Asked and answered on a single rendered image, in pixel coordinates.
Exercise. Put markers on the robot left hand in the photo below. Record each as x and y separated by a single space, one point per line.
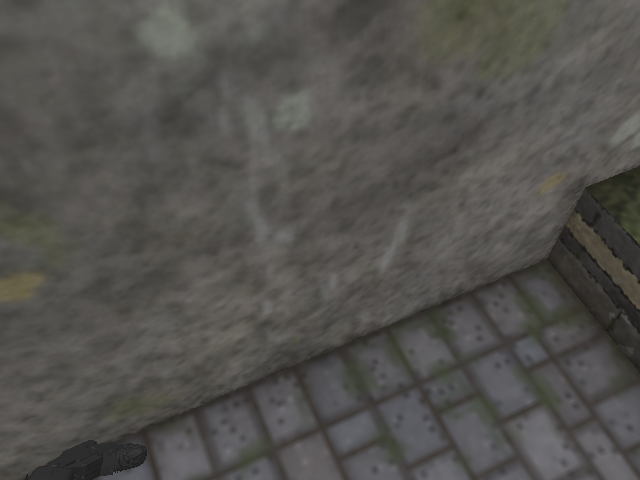
90 460

